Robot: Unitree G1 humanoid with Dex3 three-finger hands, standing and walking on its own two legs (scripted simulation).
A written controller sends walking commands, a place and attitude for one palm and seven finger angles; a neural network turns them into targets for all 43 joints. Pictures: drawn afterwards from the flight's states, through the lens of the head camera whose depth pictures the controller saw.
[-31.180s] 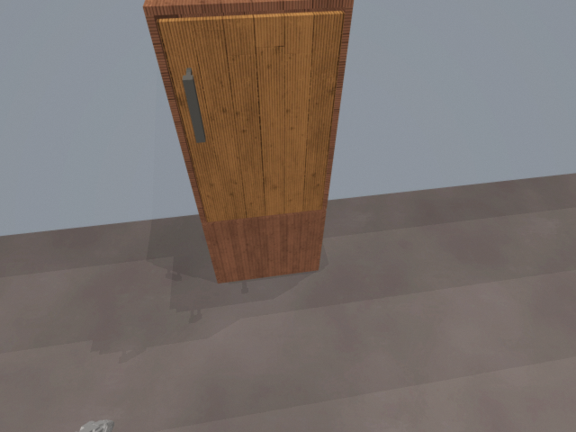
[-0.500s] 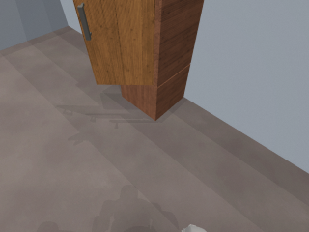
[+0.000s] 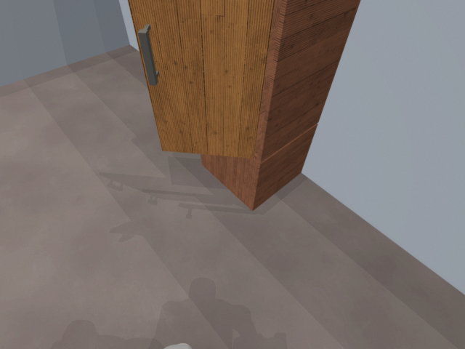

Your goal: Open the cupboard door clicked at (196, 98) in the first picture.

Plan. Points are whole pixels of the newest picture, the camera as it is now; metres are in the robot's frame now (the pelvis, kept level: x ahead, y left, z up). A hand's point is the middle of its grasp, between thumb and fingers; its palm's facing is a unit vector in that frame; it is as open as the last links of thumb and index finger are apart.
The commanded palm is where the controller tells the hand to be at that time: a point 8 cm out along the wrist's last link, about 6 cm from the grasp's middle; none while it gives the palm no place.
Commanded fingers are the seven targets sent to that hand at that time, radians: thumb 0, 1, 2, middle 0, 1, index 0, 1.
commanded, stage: take the last steps up to it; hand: left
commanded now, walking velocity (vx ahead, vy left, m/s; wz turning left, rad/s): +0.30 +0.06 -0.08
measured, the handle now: (150, 55) +0.83 +0.31 +0.06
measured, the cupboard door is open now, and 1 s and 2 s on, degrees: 43 43 43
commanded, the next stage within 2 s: come to a stop and stand still in 0.42 s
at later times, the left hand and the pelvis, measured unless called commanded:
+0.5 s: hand (158, 286) +0.26 +0.18 -0.15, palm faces +0.01 -0.97 -0.23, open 7.2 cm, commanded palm none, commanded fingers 0.00 0.90 0.90 -0.20 -0.30 -0.20 -0.30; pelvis +0.19 +0.00 +0.01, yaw -2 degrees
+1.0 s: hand (152, 261) +0.32 +0.21 -0.17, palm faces -0.02 -0.96 -0.27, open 7.4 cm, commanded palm none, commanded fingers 0.00 0.90 0.90 -0.20 -0.30 -0.20 -0.30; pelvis +0.23 +0.01 -0.01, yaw -5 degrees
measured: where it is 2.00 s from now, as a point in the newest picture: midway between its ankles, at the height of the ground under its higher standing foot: outside the picture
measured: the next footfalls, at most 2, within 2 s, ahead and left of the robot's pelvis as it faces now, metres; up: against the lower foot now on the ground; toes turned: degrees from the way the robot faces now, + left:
left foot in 0.02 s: +0.13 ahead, +0.14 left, +0.00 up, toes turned +7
right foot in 0.34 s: +0.22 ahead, -0.09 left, +0.00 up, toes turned -11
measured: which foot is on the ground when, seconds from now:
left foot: up 0.00-0.00, down 0.02-0.34, up 0.36-0.64, down 0.66-1.00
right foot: down 0.00-0.02, up 0.04-0.32, down 0.34-0.70, up 0.72-1.00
